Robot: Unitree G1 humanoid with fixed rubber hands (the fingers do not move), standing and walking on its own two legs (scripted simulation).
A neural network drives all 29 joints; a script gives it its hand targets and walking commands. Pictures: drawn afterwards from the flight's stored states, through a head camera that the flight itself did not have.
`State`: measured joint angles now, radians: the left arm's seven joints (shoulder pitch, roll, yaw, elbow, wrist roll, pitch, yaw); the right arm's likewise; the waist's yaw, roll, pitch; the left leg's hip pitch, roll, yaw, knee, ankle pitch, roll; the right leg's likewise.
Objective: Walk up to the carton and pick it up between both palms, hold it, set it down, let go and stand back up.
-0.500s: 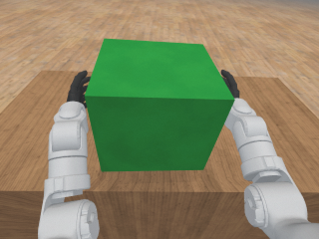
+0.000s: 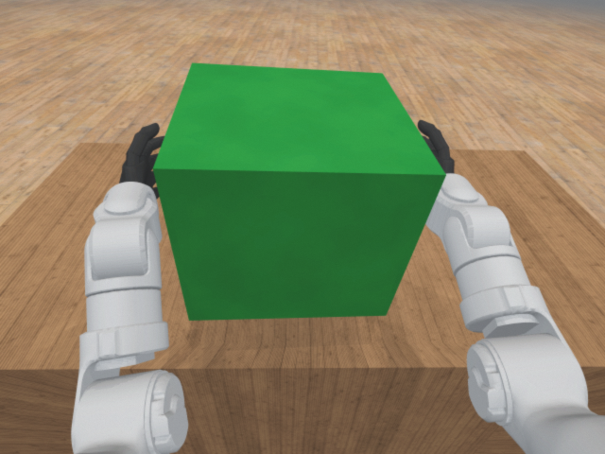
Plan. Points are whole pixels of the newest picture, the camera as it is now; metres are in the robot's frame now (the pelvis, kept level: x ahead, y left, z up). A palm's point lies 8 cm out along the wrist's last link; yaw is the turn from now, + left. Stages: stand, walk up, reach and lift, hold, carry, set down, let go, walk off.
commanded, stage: reach and lift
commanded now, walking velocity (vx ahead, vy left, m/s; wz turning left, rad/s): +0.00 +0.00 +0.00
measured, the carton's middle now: (290, 191) +0.42 -0.01 +0.18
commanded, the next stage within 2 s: hold in 0.16 s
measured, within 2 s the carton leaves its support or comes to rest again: neither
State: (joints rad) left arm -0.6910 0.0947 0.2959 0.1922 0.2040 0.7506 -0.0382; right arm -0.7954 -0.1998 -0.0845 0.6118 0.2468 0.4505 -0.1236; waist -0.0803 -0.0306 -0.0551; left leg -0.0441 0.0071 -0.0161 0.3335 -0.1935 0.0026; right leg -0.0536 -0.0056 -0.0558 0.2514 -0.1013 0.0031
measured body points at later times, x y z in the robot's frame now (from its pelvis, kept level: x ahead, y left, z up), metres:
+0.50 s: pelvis -0.01 +0.00 +0.00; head -0.08 +0.02 +0.44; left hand +0.37 +0.19 +0.26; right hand +0.38 -0.19 +0.26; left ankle +0.00 +0.11 -0.75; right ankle +0.03 -0.12 -0.75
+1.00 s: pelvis +0.00 +0.00 +0.00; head -0.07 +0.01 +0.44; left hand +0.38 +0.19 +0.26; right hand +0.39 -0.18 +0.26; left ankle +0.00 +0.11 -0.75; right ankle +0.03 -0.12 -0.75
